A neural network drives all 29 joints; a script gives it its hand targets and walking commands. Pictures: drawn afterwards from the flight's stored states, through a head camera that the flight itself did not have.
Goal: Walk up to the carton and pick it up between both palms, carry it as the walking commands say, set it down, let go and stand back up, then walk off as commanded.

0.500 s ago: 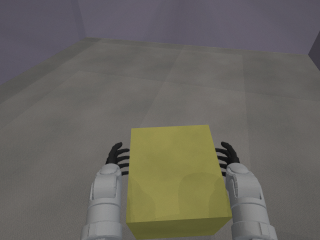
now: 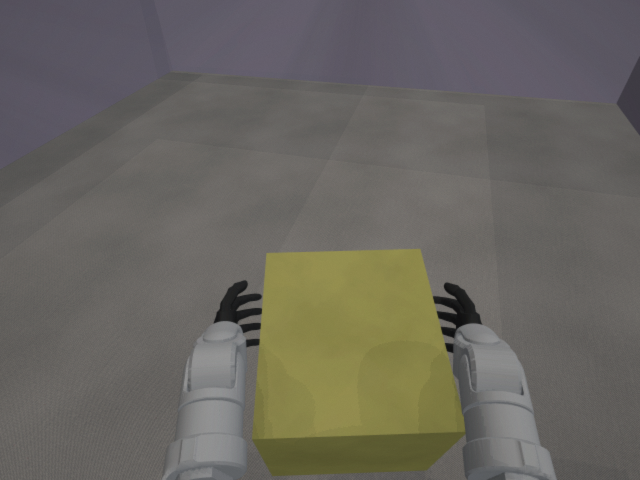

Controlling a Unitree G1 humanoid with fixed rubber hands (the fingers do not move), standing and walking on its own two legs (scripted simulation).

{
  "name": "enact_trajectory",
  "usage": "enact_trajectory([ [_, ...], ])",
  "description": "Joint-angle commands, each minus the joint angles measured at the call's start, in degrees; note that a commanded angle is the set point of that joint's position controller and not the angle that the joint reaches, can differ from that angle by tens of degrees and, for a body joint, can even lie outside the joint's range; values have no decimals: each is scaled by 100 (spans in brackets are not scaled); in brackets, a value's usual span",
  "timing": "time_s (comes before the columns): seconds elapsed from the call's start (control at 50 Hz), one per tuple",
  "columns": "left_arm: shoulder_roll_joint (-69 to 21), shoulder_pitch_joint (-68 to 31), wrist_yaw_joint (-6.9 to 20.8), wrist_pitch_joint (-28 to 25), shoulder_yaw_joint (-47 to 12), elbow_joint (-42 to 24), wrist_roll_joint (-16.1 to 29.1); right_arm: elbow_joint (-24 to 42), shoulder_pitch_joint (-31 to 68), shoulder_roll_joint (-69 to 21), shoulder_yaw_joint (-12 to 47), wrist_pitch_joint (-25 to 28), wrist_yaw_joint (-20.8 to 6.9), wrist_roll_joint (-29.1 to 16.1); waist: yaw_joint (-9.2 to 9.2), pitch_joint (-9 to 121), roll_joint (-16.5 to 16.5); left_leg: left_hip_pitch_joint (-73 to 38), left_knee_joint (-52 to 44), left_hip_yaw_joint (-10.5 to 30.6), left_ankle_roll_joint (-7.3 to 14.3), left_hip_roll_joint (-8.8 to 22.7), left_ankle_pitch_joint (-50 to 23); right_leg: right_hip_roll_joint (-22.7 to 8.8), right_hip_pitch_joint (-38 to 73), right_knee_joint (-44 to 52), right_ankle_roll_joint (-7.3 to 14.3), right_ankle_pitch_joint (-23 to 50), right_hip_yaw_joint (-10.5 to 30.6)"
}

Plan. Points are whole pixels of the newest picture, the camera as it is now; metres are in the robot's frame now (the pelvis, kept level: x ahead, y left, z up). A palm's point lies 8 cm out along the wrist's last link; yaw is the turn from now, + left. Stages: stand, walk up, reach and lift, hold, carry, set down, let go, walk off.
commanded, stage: reach and lift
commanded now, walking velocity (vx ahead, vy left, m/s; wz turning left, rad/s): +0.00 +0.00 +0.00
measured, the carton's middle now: (346, 362) +0.30 +0.00 -0.03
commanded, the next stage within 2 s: hold in 0.48 s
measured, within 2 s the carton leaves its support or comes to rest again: neither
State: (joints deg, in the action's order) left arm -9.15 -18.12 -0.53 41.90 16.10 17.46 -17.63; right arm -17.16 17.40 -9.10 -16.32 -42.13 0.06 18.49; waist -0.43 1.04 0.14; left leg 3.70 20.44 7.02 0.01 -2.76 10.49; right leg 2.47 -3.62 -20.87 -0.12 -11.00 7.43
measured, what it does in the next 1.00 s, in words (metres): stands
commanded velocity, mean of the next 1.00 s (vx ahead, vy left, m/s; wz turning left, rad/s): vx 0.00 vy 0.00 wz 0.00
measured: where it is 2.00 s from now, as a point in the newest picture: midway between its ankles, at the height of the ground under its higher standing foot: outside the picture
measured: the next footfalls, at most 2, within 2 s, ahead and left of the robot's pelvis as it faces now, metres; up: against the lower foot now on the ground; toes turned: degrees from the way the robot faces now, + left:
none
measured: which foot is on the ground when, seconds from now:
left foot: down 0.00-1.00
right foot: down 0.00-1.00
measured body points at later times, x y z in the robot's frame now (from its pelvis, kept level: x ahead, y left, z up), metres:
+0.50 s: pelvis +0.00 +0.00 +0.00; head -0.05 +0.00 +0.45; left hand +0.30 +0.16 +0.04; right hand +0.30 -0.16 +0.04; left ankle +0.02 +0.12 -0.75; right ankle +0.01 -0.12 -0.75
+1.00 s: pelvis +0.00 +0.00 +0.00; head -0.06 +0.00 +0.45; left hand +0.29 +0.16 +0.04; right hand +0.29 -0.16 +0.04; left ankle +0.02 +0.12 -0.75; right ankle +0.01 -0.12 -0.75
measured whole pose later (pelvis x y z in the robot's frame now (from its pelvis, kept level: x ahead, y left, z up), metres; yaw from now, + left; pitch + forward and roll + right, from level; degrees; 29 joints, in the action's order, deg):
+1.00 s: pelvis +0.00 +0.00 +0.00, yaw +0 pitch -7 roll +0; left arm -8.6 -14.7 -0.5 42.9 13.7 14.4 -16.2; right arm -14.0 14.1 -8.5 -13.8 -43.6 -0.1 16.9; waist -0.1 1.1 0.0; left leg 3.7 21.0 6.9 0.1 -2.7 10.6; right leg 2.4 -3.2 -20.8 -0.1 -10.9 6.8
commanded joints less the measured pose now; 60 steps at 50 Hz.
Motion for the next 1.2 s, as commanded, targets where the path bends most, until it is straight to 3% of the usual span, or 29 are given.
enact_trajectory([
  [0.0, -5302, -3048, 1701, -174, -3256, -148, 1743, 215, 3276, -5218, 3255, 236, -1634, -1743, -14, 1458, -21, -432, -277, -304, -133, -209, -1031, 253, 269, 312, -60, 918, -348],
  [0.42, -5139, -2547, 1643, -120, -3456, -604, 1821, 700, 2751, -5165, 3450, 150, -1517, -1818, -17, 1330, 21, -390, -268, -292, -110, -250, -1090, 233, 371, 341, -99, 1071, -291],
  [0.86, -5287, -2594, 1628, -85, -3469, -495, 1847, 659, 2870, -5127, 3449, 140, -1587, -1866, 27, 1252, -25, -255, -251, -259, -116, -215, -696, 233, 169, 338, -13, 591, -321],
  [1.18, -5305, -2490, 1627, -67, -3502, -553, 1846, 732, 2780, -5155, 3503, 124, -1578, -1905, 38, 1263, -24, -308, -244, -240, -113, -208, -791, 232, 178, 349, -2, 684, -302],
])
